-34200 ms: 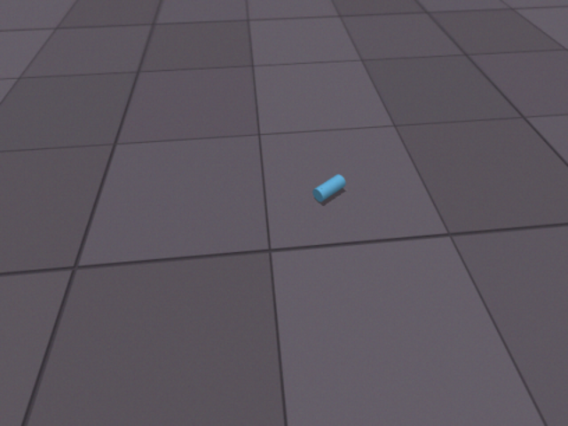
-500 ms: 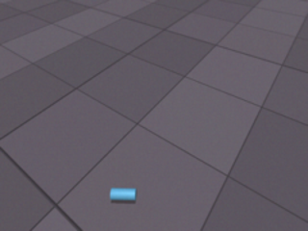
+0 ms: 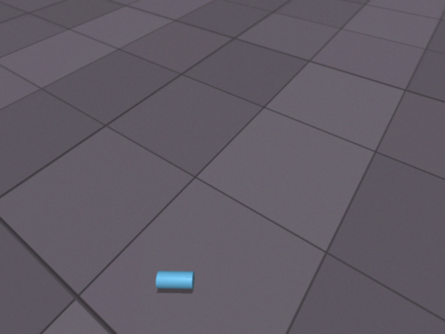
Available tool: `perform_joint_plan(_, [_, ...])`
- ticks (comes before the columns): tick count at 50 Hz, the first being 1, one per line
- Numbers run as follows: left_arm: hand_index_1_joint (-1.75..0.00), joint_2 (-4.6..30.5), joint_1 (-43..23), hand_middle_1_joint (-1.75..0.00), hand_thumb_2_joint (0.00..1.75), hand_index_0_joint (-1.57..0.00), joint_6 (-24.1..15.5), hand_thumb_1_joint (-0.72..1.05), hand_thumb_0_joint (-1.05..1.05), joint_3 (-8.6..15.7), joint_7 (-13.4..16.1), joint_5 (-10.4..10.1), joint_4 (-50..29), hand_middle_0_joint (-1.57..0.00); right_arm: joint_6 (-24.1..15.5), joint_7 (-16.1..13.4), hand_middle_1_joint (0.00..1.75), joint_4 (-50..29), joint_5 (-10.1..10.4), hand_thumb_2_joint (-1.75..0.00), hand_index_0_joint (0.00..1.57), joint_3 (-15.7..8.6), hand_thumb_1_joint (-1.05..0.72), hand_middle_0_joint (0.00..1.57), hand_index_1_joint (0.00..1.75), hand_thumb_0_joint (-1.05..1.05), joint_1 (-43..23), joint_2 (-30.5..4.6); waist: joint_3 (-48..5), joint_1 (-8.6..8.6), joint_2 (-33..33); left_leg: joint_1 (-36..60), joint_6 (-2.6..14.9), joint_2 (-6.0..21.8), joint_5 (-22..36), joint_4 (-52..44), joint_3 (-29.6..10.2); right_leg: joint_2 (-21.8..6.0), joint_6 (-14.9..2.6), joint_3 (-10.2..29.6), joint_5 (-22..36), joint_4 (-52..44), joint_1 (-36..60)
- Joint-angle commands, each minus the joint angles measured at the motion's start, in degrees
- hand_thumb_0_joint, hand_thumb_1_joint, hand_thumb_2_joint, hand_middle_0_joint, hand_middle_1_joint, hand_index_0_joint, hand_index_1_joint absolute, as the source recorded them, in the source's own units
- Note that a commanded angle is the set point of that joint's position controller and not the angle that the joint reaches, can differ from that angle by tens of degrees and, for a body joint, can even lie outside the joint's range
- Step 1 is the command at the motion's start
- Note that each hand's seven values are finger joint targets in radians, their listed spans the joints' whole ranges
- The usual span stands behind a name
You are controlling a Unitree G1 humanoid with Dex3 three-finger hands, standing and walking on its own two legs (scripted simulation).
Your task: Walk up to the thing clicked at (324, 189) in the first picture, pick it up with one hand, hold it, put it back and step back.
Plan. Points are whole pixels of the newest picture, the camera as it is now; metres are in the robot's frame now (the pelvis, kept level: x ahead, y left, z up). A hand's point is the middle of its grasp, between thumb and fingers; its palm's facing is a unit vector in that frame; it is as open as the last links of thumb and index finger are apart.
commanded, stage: stand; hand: left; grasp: from above
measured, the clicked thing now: (175, 279) +0.46 +0.25 -0.75
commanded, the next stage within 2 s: step back in 0.76 s
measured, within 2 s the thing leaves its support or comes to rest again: neither
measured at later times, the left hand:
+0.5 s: hand out of the picture +0.08 +0.24 -0.16, palm faces -0.01 -0.94 -0.33, open 7.4 cm
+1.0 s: hand out of the picture +0.08 +0.28 -0.17, palm faces -0.03 -0.93 -0.38, open 7.4 cm
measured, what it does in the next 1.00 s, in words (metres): stands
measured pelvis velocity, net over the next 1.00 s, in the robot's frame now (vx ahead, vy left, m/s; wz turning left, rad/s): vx -0.03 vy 0.02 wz -0.01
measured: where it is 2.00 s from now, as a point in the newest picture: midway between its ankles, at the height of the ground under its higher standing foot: outside the picture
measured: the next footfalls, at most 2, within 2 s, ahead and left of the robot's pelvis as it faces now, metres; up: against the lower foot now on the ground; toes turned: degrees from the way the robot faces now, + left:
right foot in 1.50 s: -0.12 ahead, -0.09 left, +0.00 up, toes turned -3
left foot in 1.84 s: -0.19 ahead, +0.15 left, +0.00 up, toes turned -4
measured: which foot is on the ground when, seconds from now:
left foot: down 0.00-1.00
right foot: down 0.00-1.00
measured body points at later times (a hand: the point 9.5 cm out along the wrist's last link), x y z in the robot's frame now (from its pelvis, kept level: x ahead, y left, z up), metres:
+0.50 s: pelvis +0.00 +0.00 +0.00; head +0.01 -0.01 +0.45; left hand +0.08 +0.29 -0.13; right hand +0.07 -0.30 -0.14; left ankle +0.00 +0.13 -0.75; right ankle +0.01 -0.13 -0.75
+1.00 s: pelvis -0.03 +0.02 -0.02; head +0.03 +0.02 +0.43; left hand +0.09 +0.33 -0.14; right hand +0.05 -0.31 -0.14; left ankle -0.03 +0.13 -0.73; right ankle +0.01 -0.13 -0.75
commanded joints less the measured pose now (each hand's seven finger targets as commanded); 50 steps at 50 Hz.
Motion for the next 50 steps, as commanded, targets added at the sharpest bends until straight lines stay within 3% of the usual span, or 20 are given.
perform_joint_plan(1, [-0.3,11.9,-2.4,-0.3,0.9,-0.2,-1.1,0.9,0.0,1.9,0.9,-0.4,-3.3,-0.2,-1.2,-0.6,0.3,-3.2,0.1,-0.9,0.2,-2.0,-0.9,0.2,0.3,0.0,-2.0,-11.7,-5.4,0.01,-0.2,0.3,1.97,6.1,8.9,-2.3,-3.8,-5.9,-1.71,4.8,8.5,-2.4,1.9])
perform_joint_plan(20, [-0.3,12.8,-2.6,-0.3,0.9,-0.2,-1.3,0.9,0.0,1.7,0.7,-0.4,-3.7,-0.2,-0.9,-0.2,0.3,-3.5,0.3,-0.9,0.2,-1.9,-0.9,0.2,0.3,0.0,-2.5,-11.7,-3.8,-0.27,-1.3,-0.6,1.79,6.3,5.9,-3.0,-3.8,-5.6,-1.72,4.9,5.0,-3.3,0.3])
perform_joint_plan(27, [-0.3,12.9,-2.6,-0.3,0.9,-0.2,-1.5,0.9,0.0,1.6,0.7,-0.5,-4.3,-0.2,-1.1,-0.1,0.3,-3.5,0.3,-0.9,0.2,-1.9,-0.9,0.2,0.3,0.0,-2.1,-12.4,-5.6,-0.33,0.1,0.2,1.78,6.5,7.6,-2.7,-3.6,-5.9,-1.88,5.2,8.1,-2.7,1.7])
perform_joint_plan(32, [-0.3,13.2,-2.5,-0.3,0.9,-0.2,-1.2,0.9,0.0,1.5,0.5,-0.4,-4.1,-0.2,-0.9,-0.1,0.3,-3.2,0.3,-0.9,0.2,-1.8,-0.9,0.2,0.3,0.0,-2.2,-12.3,-2.7,-0.12,-0.8,-1.4,1.66,6.2,3.3,-3.9,-3.9,-5.4,-1.87,5.1,2.0,-3.7,-0.3])
perform_joint_plan(37, [-0.3,13.1,-2.4,-0.3,0.9,-0.2,-1.4,0.9,0.0,1.4,0.4,-0.4,-4.4,-0.2,-1.1,0.0,0.3,-3.4,0.3,-0.9,0.2,-2.0,-0.9,0.2,0.3,0.0,-2.3,-12.7,-4.6,-0.23,0.0,0.2,1.76,6.6,5.1,-3.2,-3.7,-5.5,-2.03,5.3,3.7,-3.2,-0.2])
perform_joint_plan(38, [-0.3,17.7,-2.2,-0.3,0.9,-0.2,-0.8,0.9,0.0,4.1,0.6,-1.6,-5.4,-0.2,-0.1,0.3,0.3,-4.9,0.7,-0.9,0.2,-2.9,-0.9,0.2,0.3,0.0,-4.7,-15.8,1.5,0.17,-1.1,-4.3,3.16,5.3,13.0,3.5,-4.3,-5.1,-2.39,6.3,15.0,0.7,-4.9])
perform_joint_plan(41, [-0.3,17.6,-1.7,-0.3,0.9,-0.2,-0.3,0.9,0.0,4.7,1.0,-1.6,-8.0,-0.2,0.7,0.4,0.3,-6.8,1.6,-0.9,0.2,-3.3,-0.9,0.2,0.3,0.0,-2.2,-14.7,-6.4,-0.79,-2.7,-3.4,3.53,3.5,14.9,11.0,-1.9,-7.1,-5.8,7.2,21.4,3.5,-2.2])
perform_joint_plan(43, [-0.3,18.3,-2.8,-0.3,0.9,-0.2,0.1,0.9,0.0,5.1,0.9,-1.4,-10.2,-0.2,1.4,0.4,0.3,-8.2,1.6,-0.9,0.2,-3.6,-0.9,0.2,0.3,0.0,-1.3,-13.9,-8.7,-1.01,-5.3,-4.4,2.96,0.5,9.1,17.3,-0.2,-10.6,-9.13,10.5,22.7,2.9,-2.9])
perform_joint_plan(44, [-0.3,18.7,-4.3,-0.3,0.9,-0.2,0.4,0.9,0.0,5.2,1.0,-1.0,-11.4,-0.2,1.8,0.4,0.3,-8.5,1.5,-0.9,0.2,-3.8,-0.9,0.2,0.3,0.0,-0.2,-14.0,-9.2,-1.27,-7.8,-5.6,2.94,-1.0,3.3,20.6,0.6,-12.8,-10.94,12.4,22.2,2.6,-3.6])
perform_joint_plan(46, [-0.3,19.3,-6.9,-0.3,0.9,-0.2,0.8,0.9,0.0,5.4,1.2,-0.1,-14.0,-0.2,2.7,0.7,0.3,-9.5,1.0,-0.9,0.2,-4.4,-0.9,0.2,0.3,0.0,1.7,-13.7,-8.2,-1.7,-11.6,-7.2,3.58,-3.2,-16.5,29.9,-0.4,-17.3,-14.65,14.8,20.2,2.7,-8.4])
perform_joint_plan(47, [-0.3,19.5,-8.0,-0.3,0.9,-0.2,1.0,0.9,0.0,5.4,1.2,0.3,-14.9,-0.2,2.9,0.9,0.3,-10.0,1.0,-0.9,0.2,-4.5,-0.9,0.2,0.3,0.0,3.1,-13.5,-7.8,-2.19,-12.5,-7.6,4.06,-2.4,-19.8,31.7,-1.9,-17.8,-15.17,14.4,20.0,4.1,-10.2])
perform_joint_plan(48, [-0.3,19.1,-8.7,-0.3,0.9,-0.2,1.2,0.9,0.0,5.3,1.2,0.3,-15.6,-0.2,3.0,1.0,0.3,-10.3,1.2,-0.9,0.2,-4.6,-0.9,0.2,0.3,0.0,3.8,-13.4,-6.7,-2.42,-12.7,-7.5,4.14,-2.0,-18.9,30.2,-2.1,-16.7,-14.4,13.2,19.6,5.7,-11.7])
perform_joint_plan(50, [-0.3,18.0,-9.1,-0.3,0.9,-0.2,1.7,0.9,0.0,4.7,1.3,0.2,-16.6,-0.2,2.3,0.9,0.3,-10.5,0.9,-0.9,0.2,-4.9,-0.9,0.2,0.3,0.0,5.3,-13.8,-7.2,-2.95,-9.9,-7.5,3.64,-1.7,-7.8,19.3,-0.5,-12.5,-10.66,9.9,18.4,11.7,-9.4])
